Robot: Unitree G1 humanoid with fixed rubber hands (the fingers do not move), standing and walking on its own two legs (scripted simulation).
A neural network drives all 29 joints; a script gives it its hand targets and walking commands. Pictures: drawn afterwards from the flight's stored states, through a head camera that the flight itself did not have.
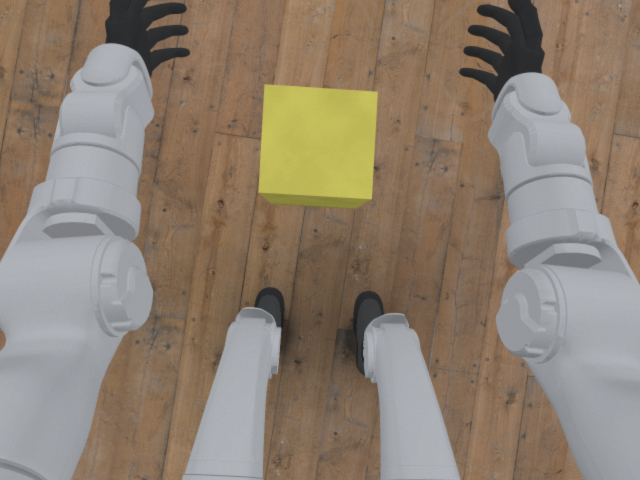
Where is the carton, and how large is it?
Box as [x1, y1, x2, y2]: [258, 84, 377, 208]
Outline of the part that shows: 264,84 258,192 271,203 356,208 371,198 377,92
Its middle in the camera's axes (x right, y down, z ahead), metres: -0.01 -0.17 +0.84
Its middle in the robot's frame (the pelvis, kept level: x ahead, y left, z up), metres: +0.54 +0.02 -0.53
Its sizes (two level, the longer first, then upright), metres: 0.210 0.200 0.250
